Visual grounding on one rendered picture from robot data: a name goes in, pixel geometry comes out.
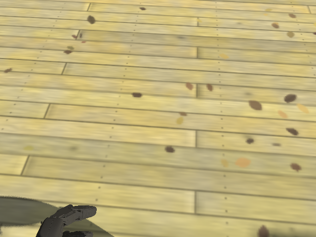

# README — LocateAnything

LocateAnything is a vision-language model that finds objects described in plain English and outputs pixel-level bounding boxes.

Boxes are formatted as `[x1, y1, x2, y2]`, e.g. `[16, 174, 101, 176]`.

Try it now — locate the robot left hand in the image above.
[36, 204, 97, 237]

